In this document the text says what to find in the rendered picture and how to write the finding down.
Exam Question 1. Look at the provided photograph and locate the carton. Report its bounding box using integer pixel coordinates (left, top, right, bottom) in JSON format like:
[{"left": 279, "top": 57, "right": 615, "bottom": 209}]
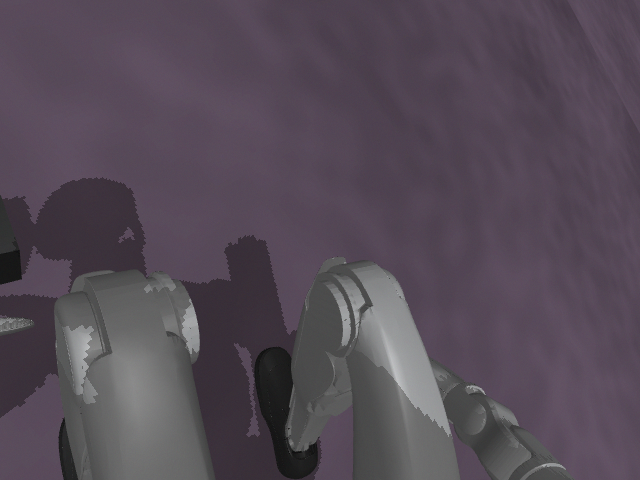
[{"left": 0, "top": 195, "right": 22, "bottom": 285}]

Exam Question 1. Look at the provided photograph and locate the right robot hand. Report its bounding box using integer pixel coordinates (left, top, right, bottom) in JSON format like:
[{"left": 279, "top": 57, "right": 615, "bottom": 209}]
[{"left": 428, "top": 356, "right": 466, "bottom": 401}]

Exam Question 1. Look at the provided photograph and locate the left robot foot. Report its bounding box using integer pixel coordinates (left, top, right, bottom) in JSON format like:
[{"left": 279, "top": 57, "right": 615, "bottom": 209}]
[{"left": 59, "top": 418, "right": 78, "bottom": 480}]

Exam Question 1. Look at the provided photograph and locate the left robot hand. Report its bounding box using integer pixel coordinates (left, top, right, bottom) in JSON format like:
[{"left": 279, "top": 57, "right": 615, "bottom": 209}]
[{"left": 0, "top": 317, "right": 35, "bottom": 336}]

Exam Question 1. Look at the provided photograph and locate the right robot arm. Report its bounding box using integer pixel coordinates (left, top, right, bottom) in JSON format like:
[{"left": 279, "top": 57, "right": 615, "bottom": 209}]
[{"left": 443, "top": 382, "right": 575, "bottom": 480}]

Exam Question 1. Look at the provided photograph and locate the right robot foot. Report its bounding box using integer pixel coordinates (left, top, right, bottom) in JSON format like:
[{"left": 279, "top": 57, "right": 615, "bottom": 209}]
[{"left": 254, "top": 347, "right": 318, "bottom": 479}]

